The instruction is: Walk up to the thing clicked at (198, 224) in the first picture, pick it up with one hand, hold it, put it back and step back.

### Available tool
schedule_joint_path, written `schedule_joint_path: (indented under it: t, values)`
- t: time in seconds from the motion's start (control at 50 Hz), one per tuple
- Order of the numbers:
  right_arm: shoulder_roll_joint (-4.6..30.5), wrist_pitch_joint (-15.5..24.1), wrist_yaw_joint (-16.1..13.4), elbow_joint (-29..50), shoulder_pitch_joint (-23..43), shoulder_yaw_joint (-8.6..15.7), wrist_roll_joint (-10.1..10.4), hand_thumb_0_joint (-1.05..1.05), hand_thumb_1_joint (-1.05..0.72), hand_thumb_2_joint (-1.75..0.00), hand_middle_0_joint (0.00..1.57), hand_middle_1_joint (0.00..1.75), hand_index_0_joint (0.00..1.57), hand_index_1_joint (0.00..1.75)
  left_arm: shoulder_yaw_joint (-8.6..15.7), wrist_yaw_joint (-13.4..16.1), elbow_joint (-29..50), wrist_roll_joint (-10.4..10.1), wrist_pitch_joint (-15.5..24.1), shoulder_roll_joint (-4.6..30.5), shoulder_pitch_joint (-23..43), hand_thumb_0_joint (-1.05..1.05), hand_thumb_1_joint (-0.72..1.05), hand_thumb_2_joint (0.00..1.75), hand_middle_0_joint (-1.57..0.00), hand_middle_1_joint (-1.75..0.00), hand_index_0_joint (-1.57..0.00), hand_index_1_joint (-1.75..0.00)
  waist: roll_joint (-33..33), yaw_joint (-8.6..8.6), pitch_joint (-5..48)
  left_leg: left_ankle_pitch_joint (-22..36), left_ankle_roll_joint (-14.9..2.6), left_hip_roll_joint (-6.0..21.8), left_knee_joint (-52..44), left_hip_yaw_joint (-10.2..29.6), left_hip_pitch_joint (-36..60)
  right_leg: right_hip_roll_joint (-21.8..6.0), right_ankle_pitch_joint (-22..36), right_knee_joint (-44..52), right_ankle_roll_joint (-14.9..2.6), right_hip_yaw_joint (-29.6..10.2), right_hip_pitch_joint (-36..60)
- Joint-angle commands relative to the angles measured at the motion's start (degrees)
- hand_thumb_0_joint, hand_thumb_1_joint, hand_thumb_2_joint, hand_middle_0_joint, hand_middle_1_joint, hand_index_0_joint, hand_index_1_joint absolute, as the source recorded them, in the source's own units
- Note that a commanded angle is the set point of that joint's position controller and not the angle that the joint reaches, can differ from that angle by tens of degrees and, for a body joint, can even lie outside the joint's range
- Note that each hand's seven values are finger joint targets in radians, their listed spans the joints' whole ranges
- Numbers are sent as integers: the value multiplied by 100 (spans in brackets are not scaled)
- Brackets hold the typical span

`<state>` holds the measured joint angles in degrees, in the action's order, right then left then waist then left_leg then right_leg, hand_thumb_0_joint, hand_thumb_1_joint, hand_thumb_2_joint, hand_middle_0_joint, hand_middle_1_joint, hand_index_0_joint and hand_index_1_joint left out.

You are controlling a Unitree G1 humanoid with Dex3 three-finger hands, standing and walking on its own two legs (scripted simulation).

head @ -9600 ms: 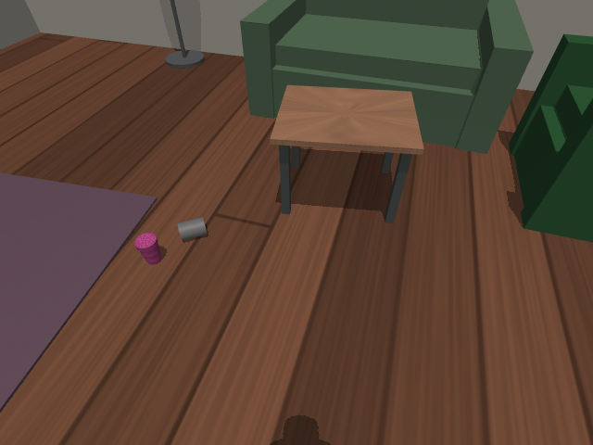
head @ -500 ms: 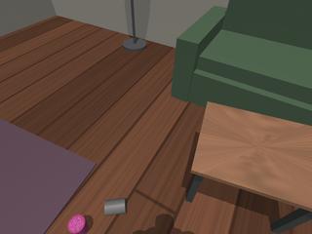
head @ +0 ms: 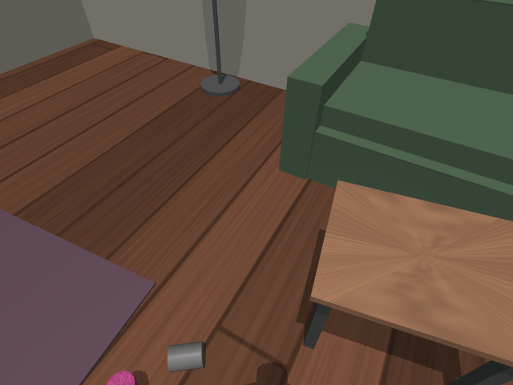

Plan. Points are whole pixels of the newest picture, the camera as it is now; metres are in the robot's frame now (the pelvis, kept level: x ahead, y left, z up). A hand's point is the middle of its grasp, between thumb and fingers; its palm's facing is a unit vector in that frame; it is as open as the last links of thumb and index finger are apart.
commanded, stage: walk up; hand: left
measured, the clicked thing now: (186, 356) +0.41 +0.26 -0.74
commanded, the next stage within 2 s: stand in 0.56 s
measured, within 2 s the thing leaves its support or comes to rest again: neither
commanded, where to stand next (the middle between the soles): +0.03 +0.01 m, yaw +1 degrees
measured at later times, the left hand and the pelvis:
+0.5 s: hand out of the picture +0.08 +0.26 -0.15, palm faces +0.00 -0.94 -0.34, open 7.4 cm; pelvis +0.00 +0.00 +0.00, yaw +0 degrees
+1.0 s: hand out of the picture +0.08 +0.25 -0.15, palm faces -0.02 -0.94 -0.34, open 7.4 cm; pelvis +0.00 +0.00 +0.00, yaw +0 degrees
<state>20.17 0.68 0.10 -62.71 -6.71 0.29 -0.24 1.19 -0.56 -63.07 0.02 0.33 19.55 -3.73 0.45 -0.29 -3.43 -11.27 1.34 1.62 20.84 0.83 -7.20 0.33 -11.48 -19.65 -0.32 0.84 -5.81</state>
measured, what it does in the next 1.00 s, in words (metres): stands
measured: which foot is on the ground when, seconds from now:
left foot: down 0.00-1.00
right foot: down 0.00-1.00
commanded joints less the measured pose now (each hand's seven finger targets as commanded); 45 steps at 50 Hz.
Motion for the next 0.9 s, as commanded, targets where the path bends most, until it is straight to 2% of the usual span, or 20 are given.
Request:
schedule_joint_path:
  t: [0.0,0.08,0.28,0.44,0.52,0.58,0.64,0.68,0.88]
  values:
    - [1163,138,-78,315,246,238,5,0,-90,-90,20,30,20,30,246,82,283,18,134,1237,173,0,90,90,-20,-30,-20,-30,-232,53,644,1422,-279,565,-300,412,129,-747,1390,252,-153,-553,351]
    - [1189,139,-83,297,276,244,-2,0,-90,-90,20,30,20,30,234,77,247,23,124,1228,229,0,90,90,-20,-30,-20,-30,-191,50,624,1461,-290,582,-363,416,126,-740,1398,275,-132,-547,367]
    - [1199,119,-65,293,322,250,-10,0,-90,-90,20,30,20,30,217,68,193,46,129,1228,271,0,90,90,-20,-30,-20,-30,-50,4,448,932,-289,528,-458,436,117,-706,929,437,-101,-563,163]
    - [1170,117,-56,259,322,235,-9,0,-90,-90,20,30,20,30,232,61,167,55,130,1251,180,0,90,90,-20,-30,-20,-30,-58,17,482,760,-273,486,-492,457,102,-706,770,460,-98,-575,158]
    - [1163,117,-63,225,295,249,-7,0,-90,-90,20,30,20,30,242,66,146,43,127,1232,112,0,90,90,-20,-30,-20,-30,-29,23,438,869,-282,487,-480,486,131,-691,771,454,-98,-543,118]
    - [1157,116,-57,179,272,217,-34,0,-90,-90,20,30,20,30,191,75,120,40,147,1264,47,0,90,90,-20,-30,-20,-30,-112,16,359,587,-239,548,-567,477,74,-769,429,543,-102,-593,-6]
    - [1190,123,-59,162,251,218,-30,0,-90,-90,20,30,20,30,177,75,128,49,146,1258,20,0,90,90,-20,-30,-20,-30,-182,16,495,707,-245,562,-589,482,109,-779,603,464,-122,-580,84]
    - [1165,134,-47,170,298,207,-20,0,-90,-90,20,30,20,30,159,81,117,54,173,1262,-60,0,90,90,-20,-30,-20,-30,-135,43,512,1003,-240,591,-534,492,227,-777,821,442,-100,-550,54]
    - [1196,113,-57,154,238,186,-14,0,-90,-90,20,30,20,30,121,100,140,43,184,1271,-78,0,90,90,-20,-30,-20,-30,-66,6,543,1092,-221,585,-463,432,295,-797,1102,435,-101,-576,44]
